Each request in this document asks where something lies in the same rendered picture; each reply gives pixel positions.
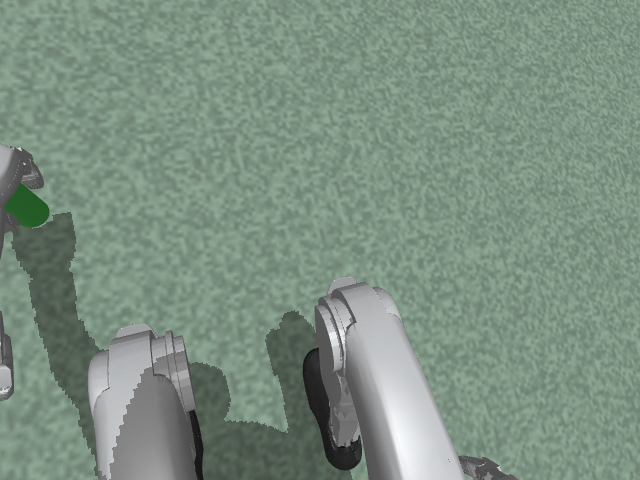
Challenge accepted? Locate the right robot hand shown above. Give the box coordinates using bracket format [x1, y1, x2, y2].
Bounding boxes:
[458, 456, 518, 480]

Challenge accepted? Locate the left robot hand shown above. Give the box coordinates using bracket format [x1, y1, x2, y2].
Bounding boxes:
[0, 143, 44, 233]

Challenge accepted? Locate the right robot foot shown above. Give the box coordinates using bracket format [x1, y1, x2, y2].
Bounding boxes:
[303, 348, 362, 470]

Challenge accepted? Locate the can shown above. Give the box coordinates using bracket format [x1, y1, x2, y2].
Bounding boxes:
[4, 183, 50, 227]

